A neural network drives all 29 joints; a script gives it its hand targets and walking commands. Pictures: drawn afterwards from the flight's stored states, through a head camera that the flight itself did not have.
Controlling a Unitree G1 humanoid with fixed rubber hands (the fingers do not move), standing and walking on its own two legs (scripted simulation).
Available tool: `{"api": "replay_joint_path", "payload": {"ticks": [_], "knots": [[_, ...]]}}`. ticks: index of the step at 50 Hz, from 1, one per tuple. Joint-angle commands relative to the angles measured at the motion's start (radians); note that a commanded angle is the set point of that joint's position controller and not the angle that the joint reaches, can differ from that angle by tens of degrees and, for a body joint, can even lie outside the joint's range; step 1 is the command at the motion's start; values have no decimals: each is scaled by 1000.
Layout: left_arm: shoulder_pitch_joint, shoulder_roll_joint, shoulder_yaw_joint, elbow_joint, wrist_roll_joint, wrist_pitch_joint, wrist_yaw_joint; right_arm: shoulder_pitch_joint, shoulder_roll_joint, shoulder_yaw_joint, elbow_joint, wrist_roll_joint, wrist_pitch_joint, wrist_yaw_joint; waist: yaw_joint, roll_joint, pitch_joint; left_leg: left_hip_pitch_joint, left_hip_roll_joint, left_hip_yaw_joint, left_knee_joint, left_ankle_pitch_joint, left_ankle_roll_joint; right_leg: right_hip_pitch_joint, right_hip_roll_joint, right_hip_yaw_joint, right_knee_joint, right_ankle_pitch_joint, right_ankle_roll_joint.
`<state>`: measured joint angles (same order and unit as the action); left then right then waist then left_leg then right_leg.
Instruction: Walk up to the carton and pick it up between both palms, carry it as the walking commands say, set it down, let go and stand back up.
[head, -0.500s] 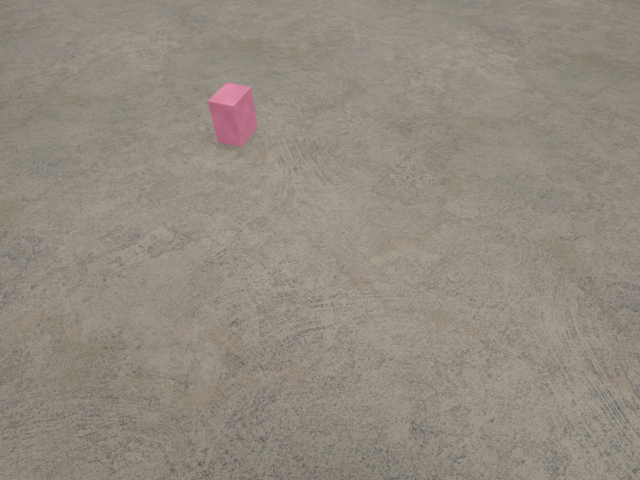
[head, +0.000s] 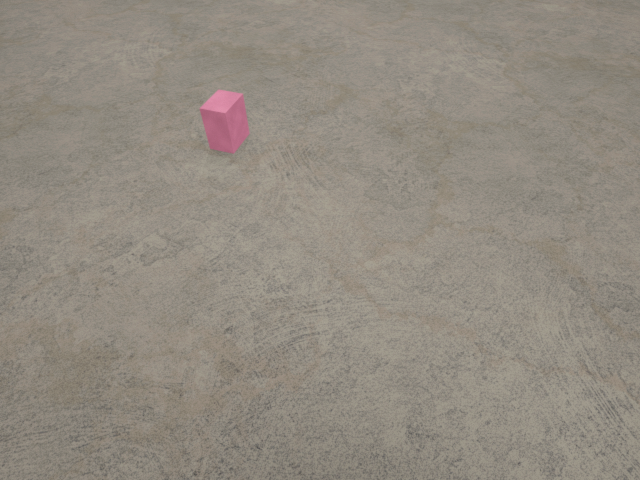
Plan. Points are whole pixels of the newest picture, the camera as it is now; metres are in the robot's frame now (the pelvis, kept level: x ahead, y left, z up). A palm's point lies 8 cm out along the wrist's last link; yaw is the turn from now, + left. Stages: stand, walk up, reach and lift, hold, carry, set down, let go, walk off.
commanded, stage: stand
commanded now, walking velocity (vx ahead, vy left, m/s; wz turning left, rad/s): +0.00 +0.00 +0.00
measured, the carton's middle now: (226, 121) +1.85 +0.51 -0.66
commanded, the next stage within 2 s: walk up in 0.38 s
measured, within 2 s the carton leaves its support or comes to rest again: neither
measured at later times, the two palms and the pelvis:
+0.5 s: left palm out of the picture +0.05 +0.27 -0.13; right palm out of the picture +0.06 -0.28 -0.13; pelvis +0.00 +0.00 +0.00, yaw +0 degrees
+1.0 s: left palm out of the picture +0.08 +0.31 -0.17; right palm out of the picture +0.14 -0.16 -0.15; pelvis +0.10 +0.07 -0.02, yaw +10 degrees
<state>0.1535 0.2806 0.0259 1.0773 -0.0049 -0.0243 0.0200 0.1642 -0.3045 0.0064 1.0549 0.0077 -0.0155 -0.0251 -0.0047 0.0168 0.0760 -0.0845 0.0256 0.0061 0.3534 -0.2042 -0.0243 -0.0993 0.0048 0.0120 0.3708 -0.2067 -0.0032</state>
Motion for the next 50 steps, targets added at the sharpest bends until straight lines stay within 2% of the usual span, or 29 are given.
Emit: {"api": "replay_joint_path", "payload": {"ticks": [1, 2, 8, 11, 12, 15, 17, 19, 22, 26, 27, 28, 29, 30, 31, 32, 33, 35, 37, 39, 40, 41, 42, 43, 44, 45, 46, 48, 50], "knots": [[-27, 198, 32, -69, 5, -19, 12, -4, -163, -40, -58, -5, -20, -9, -11, -26, -41, 1, 114, -92, -76, 134, 38, -36, -123, 97, -79, 162, -22], [-6, 222, 39, -60, 6, -15, 9, -30, -212, -50, -74, 7, -25, -6, 18, -9, -48, -15, 115, -74, -66, 142, 44, -12, -126, 87, -98, 182, -20], [37, 184, 25, -45, 1, -18, 6, 70, -162, -42, -23, -11, -20, -8, 1, -44, -73, 23, 111, -65, -69, 110, 36, -3, -131, 83, -75, 182, -25], [10, 232, 40, -55, 2, -24, 15, 25, -207, -60, -45, 4, -20, -5, -6, 3, -49, 2, 109, -83, -85, 81, 38, -13, -131, 106, -94, 133, -17], [16, 219, 35, -48, -1, -24, 13, 26, -164, -45, -48, 9, -17, -5, -8, -51, -23, -2, 111, -82, -70, 128, 35, -35, -116, 97, -93, 146, -21], [10, 186, 30, -54, -10, -21, 9, 12, -190, -51, -43, 4, -19, -11, 12, -28, -25, -23, 106, -75, -57, 87, 46, -33, -132, 96, -96, 144, -11], [-7, 217, 33, -77, -3, -17, 8, -38, -194, -51, -71, 2, -20, -10, 12, -91, -63, -3, 110, -92, -53, 118, 33, -14, -126, 89, -89, 171, -22], [-11, 195, 27, -59, 5, -22, 16, -5, -182, -53, -53, 4, -18, -8, -6, 17, -29, 2, 111, -69, -65, 127, 38, -36, -146, 120, -81, 231, -23], [-4, 181, 26, -48, -4, -21, 15, 8, -182, -47, -52, 12, -20, -10, -13, -40, -32, 19, 113, -76, -63, 156, 31, -33, -132, 94, -80, 202, -17], [-12, 221, 43, -54, 1, -11, 20, 39, -179, -49, -37, -1, -20, -17, -30, 2, -46, 25, 99, -67, -75, 160, 26, 3, -127, 102, -79, 218, -17], [-13, 194, 40, -58, -2, -12, 8, 6, -209, -47, -28, 0, -21, -19, 2, -25, -36, -9, 106, -58, -64, 126, 34, -5, -127, 84, -111, 171, -5], [11, 241, 50, -53, -1, -20, 6, 51, -196, -49, -24, 8, -23, -8, -17, -57, -67, -5, 105, -89, -77, 91, 46, 23, -122, 81, -102, 127, -17], [-84, 195, 104, -108, 37, 51, -33, 168, -235, -99, 16, -13, 29, -15, -58, -105, -26, -58, 225, -276, -82, -412, 54, -145, -66, -105, 106, -357, 8], [8, 147, 66, -118, 16, 40, -17, -37, -146, -80, -41, -25, 48, 45, 62, 178, 8, -347, 81, -161, -25, -537, 64, -17, -170, 29, 68, -434, -8], [258, 207, 93, -46, 35, 29, -8, -276, -108, -86, -171, -23, 45, 62, 213, -34, 42, -688, -21, -16, 205, -366, -12, 246, -339, 234, -149, -574, -85], [337, 240, 104, -14, 33, 11, 9, -306, -22, -63, -200, -44, 32, 71, 217, -254, 29, -809, 21, -54, 514, -303, -3, 278, -508, 497, -271, -603, -128], [293, 247, 101, -28, 52, -1, 21, -252, -58, -84, -202, -65, 19, 63, 175, -140, 41, -756, 83, -111, 588, -245, -7, 157, -561, 498, -252, -583, -145], [88, 202, 100, -98, 35, -23, 13, -45, -77, -90, -129, -47, 5, 78, 41, -165, -31, -592, 144, -107, 687, -102, -20, 9, -470, 363, -289, -589, -127], [-14, 166, 91, -138, 50, -32, -3, -16, -34, -66, -128, -42, 3, 94, 0, -225, 73, -416, 150, -28, 483, -157, -21, -182, -393, 148, -302, -432, -106], [-8, 164, 86, -115, 56, -31, -26, 49, -23, -65, -110, -42, 11, 107, -22, -296, 34, -201, 80, 90, 384, -183, -24, -241, -300, 3, -263, -411, -84], [25, 165, 94, -90, 63, -30, -32, 25, -47, -72, -126, -42, 9, 106, -25, -239, 74, -199, 70, 96, 319, -176, -11, -267, -318, 4, -236, -391, -84], [-21, 169, 94, -88, 60, -22, -43, 116, -45, -73, -102, -38, 0, 97, -98, -199, 10, -33, 23, 186, 250, -117, -12, -319, -263, -57, -137, -506, -85], [-21, 139, 88, -74, 59, -14, -42, 157, -28, -69, -67, -39, -11, 95, -116, -155, 52, 52, -21, 231, 221, -115, -21, -411, -175, -123, -16, -534, -66], [-21, 85, 66, -93, 49, -16, -49, 368, -88, -89, 9, -48, -19, 74, -193, 81, -38, 166, 74, 56, 102, -195, 16, -486, -85, -214, 335, -454, -31], [-14, -12, 47, -156, 33, -25, -50, 506, -210, -110, 46, -59, -36, 52, -224, 349, -54, 253, 417, -520, -205, -632, 131, -710, -38, -169, 703, -410, -3], [-43, 7, 44, -181, 47, -30, -52, 468, -241, -116, 34, -52, -44, 31, -197, 329, -26, 155, 475, -752, -323, -672, 247, -761, -100, -9, 820, -316, -9], [-16, 19, 52, -186, 28, -42, -59, 342, -163, -95, 13, -55, -53, 19, -119, 310, 1, 60, 478, -792, -339, -683, 235, -740, -119, 26, 912, -217, -8], [-23, 61, 57, -146, 32, -43, -53, 180, -126, -97, -47, -43, -63, 17, -73, 135, 20, -54, 401, -516, -257, -519, 197, -640, -192, 20, 810, -112, 6], [51, -2, 44, -117, 31, -23, -55, 208, -58, -77, -15, -53, -71, 14, -40, 106, 31, -142, 326, -313, -216, -302, 150, -525, -186, -27, 705, -65, 10]]}}
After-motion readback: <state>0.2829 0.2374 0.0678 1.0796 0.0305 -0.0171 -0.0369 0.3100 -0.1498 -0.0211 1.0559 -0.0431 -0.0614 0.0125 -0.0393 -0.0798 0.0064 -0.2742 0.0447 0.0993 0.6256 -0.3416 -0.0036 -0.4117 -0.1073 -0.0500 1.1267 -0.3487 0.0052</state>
